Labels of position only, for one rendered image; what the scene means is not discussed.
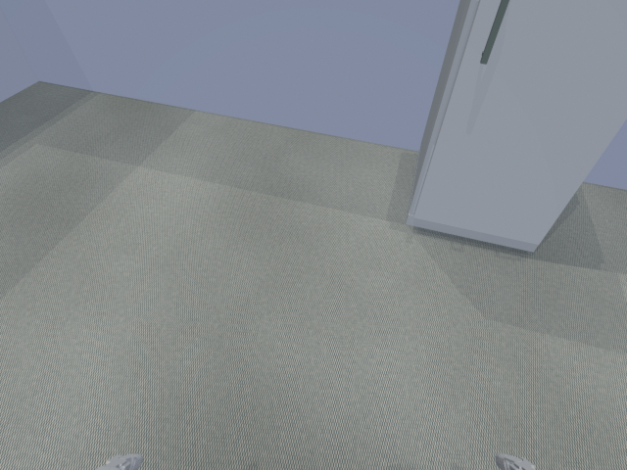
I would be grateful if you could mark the fridge door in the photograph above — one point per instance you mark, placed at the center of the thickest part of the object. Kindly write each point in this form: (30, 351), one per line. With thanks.
(520, 134)

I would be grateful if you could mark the handle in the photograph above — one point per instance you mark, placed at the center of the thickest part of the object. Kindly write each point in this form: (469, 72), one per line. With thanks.
(494, 32)

